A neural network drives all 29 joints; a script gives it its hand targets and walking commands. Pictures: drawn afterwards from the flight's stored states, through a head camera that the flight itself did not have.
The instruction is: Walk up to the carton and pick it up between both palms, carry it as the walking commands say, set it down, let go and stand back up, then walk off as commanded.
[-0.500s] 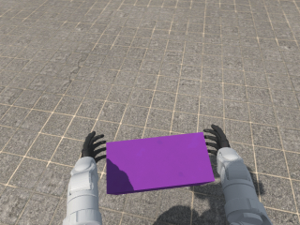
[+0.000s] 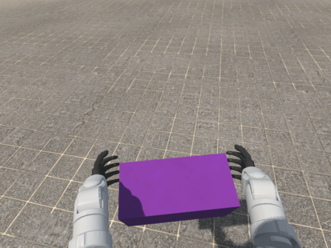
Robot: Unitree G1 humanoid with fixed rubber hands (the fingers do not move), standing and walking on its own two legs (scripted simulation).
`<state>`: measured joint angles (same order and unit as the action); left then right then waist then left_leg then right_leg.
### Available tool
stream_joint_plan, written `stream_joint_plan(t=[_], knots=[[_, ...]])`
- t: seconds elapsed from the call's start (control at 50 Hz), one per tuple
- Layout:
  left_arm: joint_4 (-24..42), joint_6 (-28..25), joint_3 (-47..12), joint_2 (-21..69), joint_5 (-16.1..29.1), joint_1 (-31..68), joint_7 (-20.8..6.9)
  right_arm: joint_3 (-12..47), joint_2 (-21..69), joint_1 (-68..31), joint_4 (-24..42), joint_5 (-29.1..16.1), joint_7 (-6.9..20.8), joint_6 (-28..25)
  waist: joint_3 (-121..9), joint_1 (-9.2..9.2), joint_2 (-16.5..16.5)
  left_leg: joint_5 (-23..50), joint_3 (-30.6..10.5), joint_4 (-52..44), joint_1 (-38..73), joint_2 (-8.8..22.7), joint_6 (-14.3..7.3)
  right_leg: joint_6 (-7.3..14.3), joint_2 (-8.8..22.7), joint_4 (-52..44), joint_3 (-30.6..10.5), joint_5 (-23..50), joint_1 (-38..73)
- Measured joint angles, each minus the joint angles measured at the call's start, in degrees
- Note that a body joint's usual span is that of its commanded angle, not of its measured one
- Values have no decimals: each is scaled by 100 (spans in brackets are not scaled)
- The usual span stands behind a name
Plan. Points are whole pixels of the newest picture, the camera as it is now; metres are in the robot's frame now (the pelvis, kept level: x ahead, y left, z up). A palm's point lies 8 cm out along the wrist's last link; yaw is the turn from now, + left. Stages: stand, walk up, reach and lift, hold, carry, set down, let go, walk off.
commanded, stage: reach and lift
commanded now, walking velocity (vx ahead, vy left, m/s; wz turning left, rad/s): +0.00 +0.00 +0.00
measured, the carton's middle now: (175, 190) +0.31 +0.01 -0.06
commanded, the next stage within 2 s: hold in 1.60 s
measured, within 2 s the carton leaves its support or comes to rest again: neither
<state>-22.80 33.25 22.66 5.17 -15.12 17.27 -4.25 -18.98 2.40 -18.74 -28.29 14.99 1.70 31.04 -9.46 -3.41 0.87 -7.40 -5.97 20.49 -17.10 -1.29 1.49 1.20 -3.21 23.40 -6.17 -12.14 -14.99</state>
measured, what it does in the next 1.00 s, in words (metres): stands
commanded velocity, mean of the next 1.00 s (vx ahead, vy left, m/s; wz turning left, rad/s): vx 0.00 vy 0.00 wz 0.00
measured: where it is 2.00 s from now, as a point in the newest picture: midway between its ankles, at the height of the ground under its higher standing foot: outside the picture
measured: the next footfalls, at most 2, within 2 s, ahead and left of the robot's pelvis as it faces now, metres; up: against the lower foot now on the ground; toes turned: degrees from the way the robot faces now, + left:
none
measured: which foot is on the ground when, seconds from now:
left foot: down 0.00-1.00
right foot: down 0.00-1.00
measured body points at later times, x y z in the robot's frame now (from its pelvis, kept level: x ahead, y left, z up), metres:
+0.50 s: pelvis +0.01 +0.00 +0.01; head -0.04 +0.00 +0.45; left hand +0.30 +0.21 +0.05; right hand +0.31 -0.17 +0.05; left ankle +0.03 +0.13 -0.74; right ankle +0.00 -0.11 -0.74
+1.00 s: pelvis +0.01 +0.01 +0.01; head -0.04 +0.01 +0.45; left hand +0.30 +0.19 +0.05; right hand +0.30 -0.19 +0.05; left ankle +0.03 +0.13 -0.74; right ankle +0.00 -0.11 -0.74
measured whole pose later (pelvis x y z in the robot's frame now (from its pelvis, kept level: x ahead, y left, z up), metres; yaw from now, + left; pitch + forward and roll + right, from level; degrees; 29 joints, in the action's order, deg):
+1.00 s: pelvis +0.01 +0.01 +0.01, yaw +0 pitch -4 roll +0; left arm -12.1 40.6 19.8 8.4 -17.6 13.7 -2.3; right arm -18.1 4.6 -13.7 -14.9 17.4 3.9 40.0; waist -3.4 0.0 0.7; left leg -5.9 -5.1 13.5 -3.4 -1.5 0.3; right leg 0.5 -2.0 14.5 -6.3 -9.7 -0.6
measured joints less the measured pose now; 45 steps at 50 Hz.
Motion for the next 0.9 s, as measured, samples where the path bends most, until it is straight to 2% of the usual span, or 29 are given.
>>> stream_joint_plan(t=[0.12, 0.24, 0.42, 0.6, 0.76, 0.9], knots=[[454, 298, -107, 77, -89, -239, 44, 271, 25, 280, 488, -151, -83, 350, 104, -126, 6, 36, 113, -305, 522, 73, 14, 33, -36, -253, -105, 64, 458], [810, 561, -131, 29, -87, -479, 69, 403, 233, 410, 783, -30, -135, 622, 215, -186, 44, 88, 64, -536, 915, 92, 33, 67, -28, -493, -47, 105, 872], [894, 727, -172, 39, -119, -314, 42, 210, 372, 423, 1120, 297, 51, 798, 444, 29, -23, 168, -64, -680, 1206, 34, -8, 29, 51, -787, 93, 199, 1279], [964, 751, -244, 286, -268, -265, 86, 85, 188, 488, 1301, 206, 198, 900, 590, 206, 23, 177, 78, -724, 1318, 8, -85, -47, 93, -886, -31, 268, 1379], [1126, 786, -381, 309, -209, -418, 217, 112, 150, 523, 1320, 169, 236, 896, 600, 302, 49, 185, 137, -741, 1307, -11, -118, -78, 118, -902, -77, 286, 1352], [1089, 751, -321, 319, -248, -366, 228, 101, 204, 513, 1340, 202, 206, 886, 602, 331, 3, 162, 115, -707, 1328, -23, -125, -79, 128, -882, -45, 260, 1387]])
